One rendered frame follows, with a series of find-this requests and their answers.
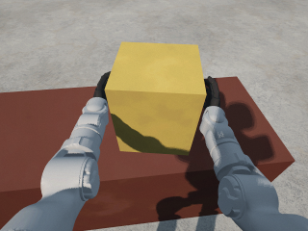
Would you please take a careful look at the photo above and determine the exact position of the left robot forearm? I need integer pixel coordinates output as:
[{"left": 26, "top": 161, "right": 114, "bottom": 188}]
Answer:
[{"left": 40, "top": 97, "right": 109, "bottom": 195}]

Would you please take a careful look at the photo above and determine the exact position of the right robot forearm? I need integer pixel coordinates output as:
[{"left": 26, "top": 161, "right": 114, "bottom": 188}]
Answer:
[{"left": 199, "top": 106, "right": 279, "bottom": 202}]

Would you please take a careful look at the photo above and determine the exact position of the right robot upper arm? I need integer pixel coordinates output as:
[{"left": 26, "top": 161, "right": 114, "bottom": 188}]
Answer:
[{"left": 218, "top": 173, "right": 308, "bottom": 231}]

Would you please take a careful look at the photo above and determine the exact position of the robot right hand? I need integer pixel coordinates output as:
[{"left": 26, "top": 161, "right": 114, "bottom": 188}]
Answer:
[{"left": 203, "top": 76, "right": 220, "bottom": 110}]

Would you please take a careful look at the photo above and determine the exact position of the left robot upper arm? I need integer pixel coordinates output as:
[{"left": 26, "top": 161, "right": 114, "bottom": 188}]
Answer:
[{"left": 0, "top": 156, "right": 100, "bottom": 231}]

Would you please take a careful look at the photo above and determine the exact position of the pedestal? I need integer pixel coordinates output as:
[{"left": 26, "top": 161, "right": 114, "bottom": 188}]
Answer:
[{"left": 0, "top": 76, "right": 295, "bottom": 231}]

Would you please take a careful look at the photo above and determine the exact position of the robot left hand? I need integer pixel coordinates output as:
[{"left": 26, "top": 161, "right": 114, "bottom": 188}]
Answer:
[{"left": 93, "top": 71, "right": 111, "bottom": 104}]

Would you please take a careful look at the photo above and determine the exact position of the carton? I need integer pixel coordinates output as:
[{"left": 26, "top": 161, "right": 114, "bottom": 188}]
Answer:
[{"left": 104, "top": 41, "right": 207, "bottom": 156}]

